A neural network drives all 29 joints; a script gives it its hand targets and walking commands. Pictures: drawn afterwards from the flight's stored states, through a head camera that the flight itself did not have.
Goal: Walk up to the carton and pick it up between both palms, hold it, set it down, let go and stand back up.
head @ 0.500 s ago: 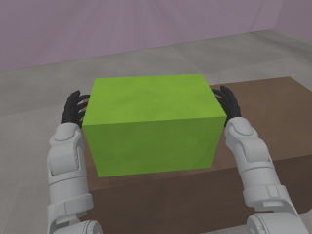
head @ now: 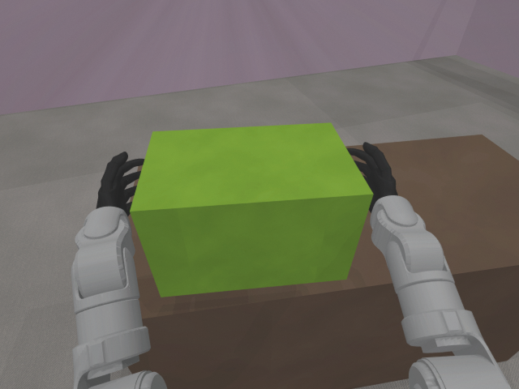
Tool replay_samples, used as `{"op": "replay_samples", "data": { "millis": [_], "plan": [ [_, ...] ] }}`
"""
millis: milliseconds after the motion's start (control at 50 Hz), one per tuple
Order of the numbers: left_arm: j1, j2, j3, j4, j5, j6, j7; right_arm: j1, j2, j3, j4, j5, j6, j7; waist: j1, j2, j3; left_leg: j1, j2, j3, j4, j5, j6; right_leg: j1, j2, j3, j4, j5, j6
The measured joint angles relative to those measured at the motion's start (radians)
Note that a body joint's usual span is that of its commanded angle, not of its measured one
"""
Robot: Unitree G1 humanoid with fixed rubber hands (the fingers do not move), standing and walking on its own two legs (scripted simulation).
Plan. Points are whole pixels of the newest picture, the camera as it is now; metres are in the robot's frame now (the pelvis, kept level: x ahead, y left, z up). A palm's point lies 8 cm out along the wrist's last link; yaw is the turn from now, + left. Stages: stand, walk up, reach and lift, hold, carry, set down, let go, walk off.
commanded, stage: hold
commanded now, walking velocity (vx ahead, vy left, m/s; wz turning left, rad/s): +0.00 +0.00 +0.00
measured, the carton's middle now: (250, 205) +0.39 +0.00 +0.13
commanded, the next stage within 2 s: none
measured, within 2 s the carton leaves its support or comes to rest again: neither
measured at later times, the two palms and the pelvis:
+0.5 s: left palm (108, 210) +0.35 +0.20 +0.18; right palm (377, 187) +0.35 -0.18 +0.19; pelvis -0.01 +0.00 +0.00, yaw +0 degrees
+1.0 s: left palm (122, 204) +0.36 +0.18 +0.18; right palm (386, 197) +0.34 -0.20 +0.17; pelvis +0.00 +0.00 +0.00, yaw -1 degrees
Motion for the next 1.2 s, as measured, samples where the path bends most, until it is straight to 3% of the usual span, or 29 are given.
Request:
{"op": "replay_samples", "data": {
  "millis": [160,360,780,1200],
  "plan": [
    [0.001,-0.012,-0.004,-0.005,0.003,0.003,0.006,0.007,-0.009,-0.002,-0.005,0.005,0.001,0.004,-0.002,0.01,0.003,0.0,-0.003,0.01,0.001,0.0,0.005,-0.004,-0.003,0.01,0.004,0.002,0.004],
    [-0.004,-0.015,-0.003,-0.011,-0.002,0.019,0.021,-0.035,-0.029,0.005,0.023,0.006,0.017,0.018,0.026,0.001,-0.021,-0.019,-0.002,0.019,-0.003,0.007,0.005,-0.034,-0.003,0.019,0.017,0.003,0.002],
    [-0.025,-0.01,0.003,0.039,0.008,-0.001,0.007,-0.018,0.0,-0.026,0.037,-0.023,-0.006,0.02,0.001,0.011,-0.001,-0.011,-0.005,0.01,-0.003,0.009,0.004,-0.02,-0.005,0.01,0.01,0.006,0.003],
    [-0.006,-0.002,0.008,0.01,0.0,-0.005,-0.001,-0.007,-0.002,0.004,0.006,-0.003,-0.004,-0.002,0.006,0.004,0.0,-0.001,0.002,0.005,-0.006,0.004,0.0,-0.005,0.002,0.005,0.0,0.002,-0.001]
  ]
}}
